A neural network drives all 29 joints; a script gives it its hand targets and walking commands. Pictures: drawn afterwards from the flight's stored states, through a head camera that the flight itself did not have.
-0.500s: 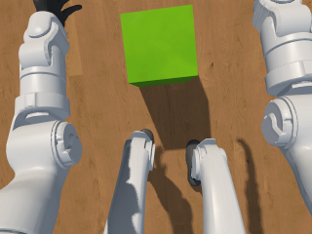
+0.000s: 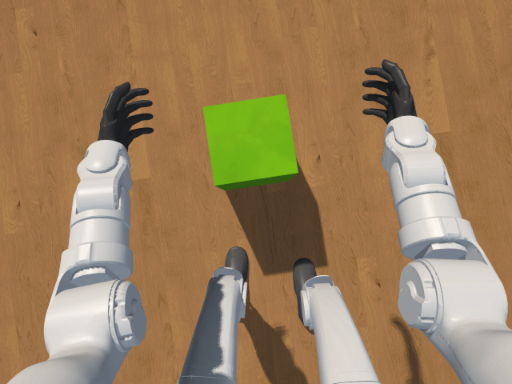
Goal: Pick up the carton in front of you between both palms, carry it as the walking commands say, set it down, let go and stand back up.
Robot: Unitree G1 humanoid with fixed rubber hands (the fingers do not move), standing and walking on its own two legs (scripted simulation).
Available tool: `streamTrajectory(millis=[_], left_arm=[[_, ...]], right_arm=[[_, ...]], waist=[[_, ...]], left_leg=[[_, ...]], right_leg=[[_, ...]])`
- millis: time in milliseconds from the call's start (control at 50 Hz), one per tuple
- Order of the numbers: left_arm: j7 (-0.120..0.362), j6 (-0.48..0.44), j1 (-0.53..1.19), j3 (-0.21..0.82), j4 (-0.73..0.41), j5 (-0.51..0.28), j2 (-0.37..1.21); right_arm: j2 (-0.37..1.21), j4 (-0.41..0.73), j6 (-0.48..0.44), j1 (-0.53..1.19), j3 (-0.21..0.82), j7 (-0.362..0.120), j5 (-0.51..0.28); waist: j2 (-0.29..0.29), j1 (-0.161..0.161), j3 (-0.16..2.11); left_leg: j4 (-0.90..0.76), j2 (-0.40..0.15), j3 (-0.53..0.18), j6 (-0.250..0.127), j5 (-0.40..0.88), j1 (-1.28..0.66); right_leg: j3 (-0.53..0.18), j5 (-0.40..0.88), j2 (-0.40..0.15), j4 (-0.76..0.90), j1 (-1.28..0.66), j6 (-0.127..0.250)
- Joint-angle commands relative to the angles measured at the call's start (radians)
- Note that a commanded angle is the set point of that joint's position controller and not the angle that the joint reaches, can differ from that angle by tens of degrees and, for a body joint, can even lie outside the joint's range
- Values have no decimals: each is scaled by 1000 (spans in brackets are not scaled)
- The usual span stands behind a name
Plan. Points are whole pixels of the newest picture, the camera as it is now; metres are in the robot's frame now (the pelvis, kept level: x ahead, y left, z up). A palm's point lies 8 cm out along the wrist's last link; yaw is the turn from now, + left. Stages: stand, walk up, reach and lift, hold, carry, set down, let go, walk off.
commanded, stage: let go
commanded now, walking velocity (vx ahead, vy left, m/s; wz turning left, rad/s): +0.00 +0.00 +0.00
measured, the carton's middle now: (251, 148) +0.51 +0.07 -0.56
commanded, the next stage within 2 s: stand in 1.16 s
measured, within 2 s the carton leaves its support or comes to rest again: neither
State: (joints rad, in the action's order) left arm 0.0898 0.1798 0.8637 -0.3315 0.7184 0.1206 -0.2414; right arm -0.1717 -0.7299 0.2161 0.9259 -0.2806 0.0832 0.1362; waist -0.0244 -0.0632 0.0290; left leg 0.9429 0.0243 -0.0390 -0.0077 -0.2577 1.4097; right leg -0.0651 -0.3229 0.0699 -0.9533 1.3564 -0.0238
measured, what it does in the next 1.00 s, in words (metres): rises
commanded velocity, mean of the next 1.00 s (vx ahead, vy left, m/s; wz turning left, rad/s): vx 0.00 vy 0.00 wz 0.00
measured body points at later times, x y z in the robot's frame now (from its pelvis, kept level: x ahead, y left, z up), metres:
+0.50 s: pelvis +0.05 +0.00 +0.08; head +0.18 +0.00 +0.51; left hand +0.27 +0.24 -0.01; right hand +0.33 -0.21 -0.02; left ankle +0.07 +0.11 -0.65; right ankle +0.04 -0.13 -0.65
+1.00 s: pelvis +0.07 -0.02 +0.09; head +0.09 -0.02 +0.54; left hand +0.24 +0.22 +0.02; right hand +0.25 -0.25 +0.02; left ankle +0.07 +0.11 -0.65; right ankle +0.04 -0.12 -0.65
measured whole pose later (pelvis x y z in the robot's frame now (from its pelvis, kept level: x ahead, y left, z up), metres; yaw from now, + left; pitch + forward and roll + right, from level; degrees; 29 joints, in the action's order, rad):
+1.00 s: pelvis +0.07 -0.02 +0.09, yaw +2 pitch -4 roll +1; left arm 0.07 0.13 -0.22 -0.04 0.41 0.02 -0.21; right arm -0.21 -0.42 0.13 -0.23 -0.04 -0.06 0.00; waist -0.03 0.00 -0.10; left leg 0.43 0.02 -0.06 0.01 -0.25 0.11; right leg -0.05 -0.31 0.04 -0.45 0.06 0.03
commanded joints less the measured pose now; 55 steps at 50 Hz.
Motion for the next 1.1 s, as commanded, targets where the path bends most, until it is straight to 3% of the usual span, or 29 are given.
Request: streamTrajectory(millis=[0,120,260,360,480,640,760,920,1020,1040,1080], left_arm=[[18,-60,-53,49,-192,-14,-120],[16,-111,-325,94,-190,-54,-56],[4,-165,-591,162,-231,-99,-39],[-8,-191,-790,206,-282,-123,-37],[-16,-196,-971,243,-350,-134,-48],[-7,-144,-1043,268,-382,-130,-74],[-8,-92,-1053,262,-388,-113,-84],[-19,-56,-1058,247,-396,-92,-78],[-21,-52,-1065,250,-390,-100,-75],[-48,-4,-1049,250,-442,-81,-112],[-64,9,-1056,265,-441,-94,-105]], right_arm=[[-63,223,-66,-15,52,1,-33],[-53,203,-135,-306,61,-31,-24],[-68,205,-188,-575,94,-57,-52],[-80,233,-220,-773,129,-77,-83],[-88,302,-234,-920,180,-97,-108],[-94,357,-186,-1070,208,-115,-121],[-107,386,-138,-1109,222,-134,-130],[-117,409,-101,-1094,223,-149,-139],[-123,396,-95,-1107,215,-145,-131],[-123,347,-126,-1161,204,-123,-143],[-137,346,-135,-1172,215,-109,-144]], waist=[[28,-44,883],[36,-11,748],[59,10,603],[61,21,474],[26,17,272],[-51,56,39],[-25,59,-71],[24,45,-80],[16,53,-48],[24,64,1],[-6,63,14]], left_leg=[[-103,9,30,21,438,-882],[-176,-14,-19,31,516,-1068],[-265,-25,-41,36,568,-1195],[-341,-21,-37,41,519,-1247],[-449,8,7,42,348,-1257],[-530,35,40,21,204,-1331],[-538,40,47,21,166,-1392],[-524,36,36,19,205,-1397],[-525,29,25,18,265,-1404],[-490,58,28,23,269,-1390],[-484,55,19,22,294,-1382]], right_leg=[[70,246,11,157,-444,-23],[74,221,4,240,-442,-11],[55,240,0,330,-577,5],[42,238,-11,410,-752,13],[35,226,-38,507,-994,11],[22,214,-59,609,-1109,1],[12,197,-74,637,-1122,7],[14,263,-65,608,-1176,6],[18,337,-48,584,-1210,-2],[17,420,-51,550,-1249,7],[17,471,-51,532,-1248,1]])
